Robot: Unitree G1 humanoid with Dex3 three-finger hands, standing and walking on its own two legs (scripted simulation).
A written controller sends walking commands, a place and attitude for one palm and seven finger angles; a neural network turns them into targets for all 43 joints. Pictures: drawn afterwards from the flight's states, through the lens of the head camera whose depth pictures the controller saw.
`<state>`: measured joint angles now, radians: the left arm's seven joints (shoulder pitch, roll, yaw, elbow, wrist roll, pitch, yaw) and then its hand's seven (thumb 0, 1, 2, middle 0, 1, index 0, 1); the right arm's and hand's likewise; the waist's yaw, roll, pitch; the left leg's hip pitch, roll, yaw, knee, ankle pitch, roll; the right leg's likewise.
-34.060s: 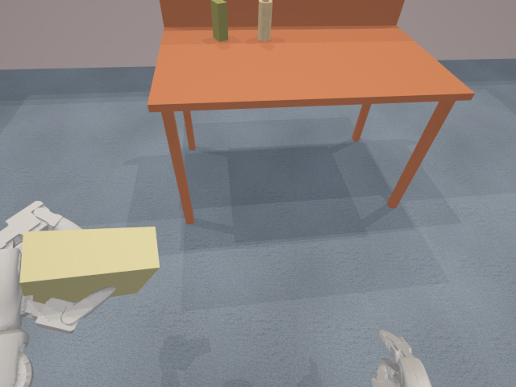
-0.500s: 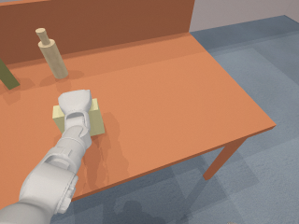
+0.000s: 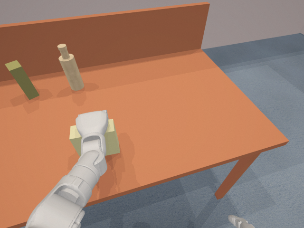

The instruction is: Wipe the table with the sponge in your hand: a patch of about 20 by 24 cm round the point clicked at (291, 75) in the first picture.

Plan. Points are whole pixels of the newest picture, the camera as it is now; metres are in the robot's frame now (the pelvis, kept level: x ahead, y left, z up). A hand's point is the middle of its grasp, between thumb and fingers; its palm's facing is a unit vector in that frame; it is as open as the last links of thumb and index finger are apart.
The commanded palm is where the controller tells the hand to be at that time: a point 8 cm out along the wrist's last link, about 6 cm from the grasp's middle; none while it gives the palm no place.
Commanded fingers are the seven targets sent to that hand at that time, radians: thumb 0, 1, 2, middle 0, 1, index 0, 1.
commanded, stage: wipe back along the middle lane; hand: left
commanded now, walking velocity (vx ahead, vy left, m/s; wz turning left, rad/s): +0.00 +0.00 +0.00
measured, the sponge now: (98, 143) +0.38 +0.21 -0.03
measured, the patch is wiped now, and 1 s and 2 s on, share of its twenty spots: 0.75 0.90 0.90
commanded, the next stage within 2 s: slide across to the third lane in 0.60 s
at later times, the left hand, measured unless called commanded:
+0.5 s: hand (99, 148) +0.33 +0.18 +0.02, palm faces -0.03 -0.01 -1.00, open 9.5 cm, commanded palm +0.28 +0.16 +0.04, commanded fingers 0.00 0.10 1.30 -1.20 -1.60 -1.20 -1.60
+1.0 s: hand (105, 154) +0.31 +0.16 +0.02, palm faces -0.06 -0.03 -1.00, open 9.5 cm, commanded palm +0.29 +0.12 +0.06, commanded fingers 0.00 0.10 1.30 -1.20 -1.60 -1.20 -1.60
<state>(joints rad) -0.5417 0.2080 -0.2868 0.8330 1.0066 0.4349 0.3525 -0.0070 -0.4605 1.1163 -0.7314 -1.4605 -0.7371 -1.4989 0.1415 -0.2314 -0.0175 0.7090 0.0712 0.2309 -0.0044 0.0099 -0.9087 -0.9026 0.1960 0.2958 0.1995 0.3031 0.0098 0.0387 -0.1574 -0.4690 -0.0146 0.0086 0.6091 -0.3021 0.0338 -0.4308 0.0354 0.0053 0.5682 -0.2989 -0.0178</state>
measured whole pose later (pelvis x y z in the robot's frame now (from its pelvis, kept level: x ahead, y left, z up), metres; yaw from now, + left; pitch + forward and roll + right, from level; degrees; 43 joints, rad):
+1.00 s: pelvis -0.02 -0.02 +0.00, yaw +1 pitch +4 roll +0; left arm -0.34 0.19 -0.41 0.58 0.99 0.46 0.28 0.00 -0.47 1.11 -0.75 -1.44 -0.77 -1.46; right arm 0.07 -0.24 -0.02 0.67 0.09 0.21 -0.01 0.01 -0.91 -0.90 0.19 0.30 0.20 0.30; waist 0.06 0.06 -0.11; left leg -0.37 -0.01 0.00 0.58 -0.27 0.01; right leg -0.36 0.04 -0.01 0.59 -0.30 -0.04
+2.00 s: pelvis -0.04 -0.04 +0.00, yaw +0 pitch +9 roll +1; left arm -0.75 0.07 -0.30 1.11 0.96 0.48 0.42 -0.01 -0.50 1.10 -0.79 -1.40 -0.81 -1.41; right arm 0.11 -0.22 -0.02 0.77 0.06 0.19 -0.03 0.01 -0.91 -0.90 0.20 0.30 0.20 0.30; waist -0.03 0.04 -0.14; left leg -0.53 0.02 0.00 0.61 -0.24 -0.01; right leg -0.52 0.06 0.00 0.63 -0.26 -0.06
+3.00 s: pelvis -0.03 +0.00 -0.02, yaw -2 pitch +19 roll -2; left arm -1.10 0.22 -0.18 1.36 0.99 0.48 0.41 0.00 -0.50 1.10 -0.80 -1.39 -0.82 -1.40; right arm 0.23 -0.23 -0.01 0.78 0.04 0.10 0.01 0.01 -0.91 -0.90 0.20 0.30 0.20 0.30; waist -0.15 0.04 -0.16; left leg -0.79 0.01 0.02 0.75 -0.30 0.03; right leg -0.75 0.06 0.01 0.70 -0.28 -0.02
